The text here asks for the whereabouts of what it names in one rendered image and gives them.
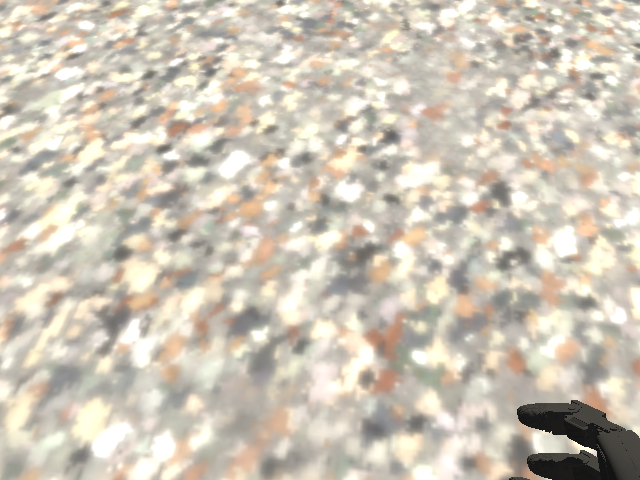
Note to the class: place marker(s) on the right robot hand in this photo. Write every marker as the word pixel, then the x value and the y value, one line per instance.
pixel 618 450

